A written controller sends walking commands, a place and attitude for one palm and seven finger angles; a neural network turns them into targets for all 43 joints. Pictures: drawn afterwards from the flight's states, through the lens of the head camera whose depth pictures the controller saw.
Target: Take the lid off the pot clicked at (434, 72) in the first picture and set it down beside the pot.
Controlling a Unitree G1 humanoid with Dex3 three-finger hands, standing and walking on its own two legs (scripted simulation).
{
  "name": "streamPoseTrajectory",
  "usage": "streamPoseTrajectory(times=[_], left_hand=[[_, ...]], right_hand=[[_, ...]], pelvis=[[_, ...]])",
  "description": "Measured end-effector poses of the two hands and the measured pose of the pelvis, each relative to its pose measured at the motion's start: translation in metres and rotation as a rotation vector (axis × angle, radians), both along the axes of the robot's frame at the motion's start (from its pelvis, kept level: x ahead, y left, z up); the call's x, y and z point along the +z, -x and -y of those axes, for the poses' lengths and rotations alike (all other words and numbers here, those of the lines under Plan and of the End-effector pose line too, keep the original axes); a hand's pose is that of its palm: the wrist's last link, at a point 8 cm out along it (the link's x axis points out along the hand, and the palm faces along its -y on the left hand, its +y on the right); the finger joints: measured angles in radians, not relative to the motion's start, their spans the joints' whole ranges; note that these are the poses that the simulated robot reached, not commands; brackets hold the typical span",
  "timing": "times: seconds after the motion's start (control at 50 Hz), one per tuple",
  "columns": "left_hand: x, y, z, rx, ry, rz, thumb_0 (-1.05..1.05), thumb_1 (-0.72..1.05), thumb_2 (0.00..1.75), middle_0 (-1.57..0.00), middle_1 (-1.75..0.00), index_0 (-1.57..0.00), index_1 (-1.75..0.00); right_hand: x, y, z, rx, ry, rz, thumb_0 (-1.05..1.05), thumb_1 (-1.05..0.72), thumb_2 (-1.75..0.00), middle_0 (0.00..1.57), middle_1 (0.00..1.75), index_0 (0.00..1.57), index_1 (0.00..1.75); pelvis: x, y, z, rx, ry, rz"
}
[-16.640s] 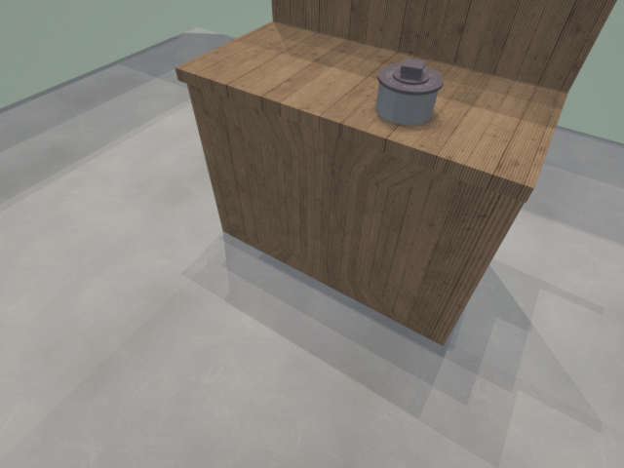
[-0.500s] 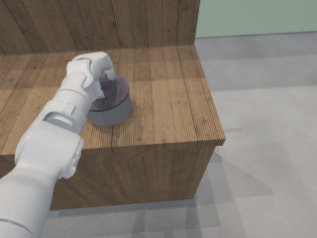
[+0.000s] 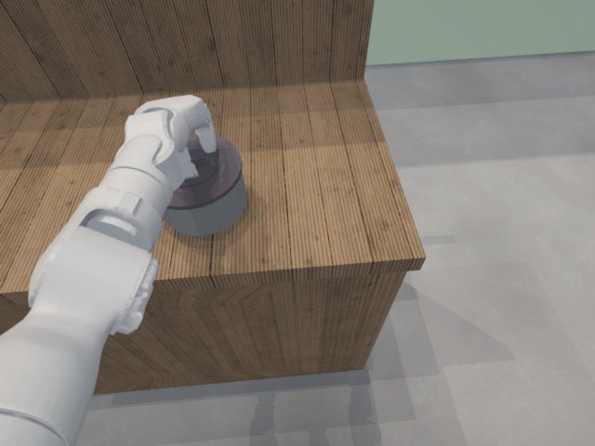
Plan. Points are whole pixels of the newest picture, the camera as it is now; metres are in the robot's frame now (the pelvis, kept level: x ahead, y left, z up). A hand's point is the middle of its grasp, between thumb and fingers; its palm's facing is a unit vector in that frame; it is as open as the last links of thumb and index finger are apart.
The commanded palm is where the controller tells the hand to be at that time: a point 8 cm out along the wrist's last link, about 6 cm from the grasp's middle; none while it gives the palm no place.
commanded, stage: close the fingers and squeeze the knob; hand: left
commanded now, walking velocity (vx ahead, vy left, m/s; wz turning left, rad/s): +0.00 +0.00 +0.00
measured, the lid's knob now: (186, 155) +0.52 +0.12 +0.10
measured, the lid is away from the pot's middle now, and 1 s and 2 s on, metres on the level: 0.00 0.00 0.01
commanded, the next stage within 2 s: lift the lid straight up in 0.72 s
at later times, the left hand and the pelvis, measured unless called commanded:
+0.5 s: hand (183, 157) +0.49 +0.12 +0.12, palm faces -0.39 -0.08 -0.92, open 7.6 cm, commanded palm +0.50 +0.13 +0.18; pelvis +0.00 +0.00 +0.00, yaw +0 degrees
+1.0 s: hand (184, 155) +0.49 +0.12 +0.13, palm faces -0.39 -0.09 -0.92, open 7.3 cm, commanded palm +0.49 +0.12 +0.20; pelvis +0.00 +0.00 +0.00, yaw +0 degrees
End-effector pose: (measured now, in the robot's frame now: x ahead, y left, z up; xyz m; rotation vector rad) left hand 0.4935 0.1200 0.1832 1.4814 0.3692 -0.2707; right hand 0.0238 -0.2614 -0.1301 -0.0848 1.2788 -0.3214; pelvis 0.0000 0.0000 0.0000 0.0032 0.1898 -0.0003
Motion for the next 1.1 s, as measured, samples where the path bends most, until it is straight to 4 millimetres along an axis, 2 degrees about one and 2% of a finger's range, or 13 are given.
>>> streamPoseTrajectory(times=[0.18, 0.32, 0.58, 0.9, 1.1], left_hand=[[0.000, -0.004, -0.002, 0.006, 0.000, -0.014, -0.02, 0.16, 0.81, -0.52, -0.99, -0.64, -1.06], [0.000, -0.002, -0.002, -0.012, -0.001, -0.002, -0.02, 0.18, 0.81, -0.51, -0.99, -0.65, -1.06], [-0.001, 0.000, -0.001, -0.001, 0.004, 0.000, 0.00, 0.20, 0.81, -0.49, -0.98, -0.66, -1.06], [0.000, 0.004, 0.003, -0.017, -0.008, 0.006, 0.02, 0.23, 0.80, -0.47, -0.97, -0.67, -1.07], [0.012, 0.005, -0.005, 0.018, -0.012, 0.016, 0.03, 0.22, 0.80, -0.47, -0.96, -0.70, -1.07]], right_hand=[[0.004, 0.005, 0.007, -0.016, 0.030, -0.008, 0.01, -0.91, -0.90, 0.20, 0.30, 0.20, 0.30], [0.005, 0.005, 0.010, -0.016, 0.035, -0.005, 0.01, -0.91, -0.90, 0.20, 0.29, 0.20, 0.30], [0.005, -0.004, 0.006, -0.008, 0.025, 0.019, 0.01, -0.91, -0.90, 0.20, 0.29, 0.20, 0.30], [0.002, -0.004, 0.004, -0.001, 0.010, 0.021, 0.01, -0.91, -0.90, 0.20, 0.29, 0.20, 0.30], [0.003, -0.009, 0.007, 0.011, 0.018, 0.044, 0.01, -0.91, -0.90, 0.20, 0.29, 0.20, 0.30]], pelvis=[[0.000, -0.001, 0.000, -0.002, 0.002, -0.008], [0.000, -0.002, 0.000, -0.003, 0.003, -0.004], [0.000, 0.001, 0.000, -0.004, 0.003, 0.000], [0.000, 0.000, 0.001, 0.000, 0.001, 0.006], [0.001, 0.001, 0.003, 0.003, 0.000, 0.016]])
